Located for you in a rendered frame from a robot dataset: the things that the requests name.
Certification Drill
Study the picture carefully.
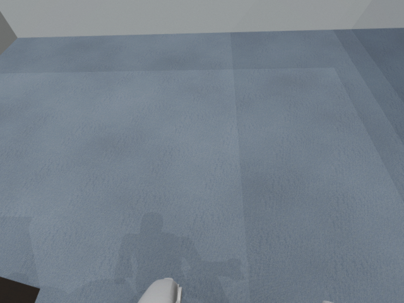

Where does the table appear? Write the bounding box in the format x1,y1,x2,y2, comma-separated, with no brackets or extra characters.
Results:
0,277,40,303

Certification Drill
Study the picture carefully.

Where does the left robot thigh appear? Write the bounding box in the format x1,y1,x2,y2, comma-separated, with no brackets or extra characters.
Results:
138,279,182,303

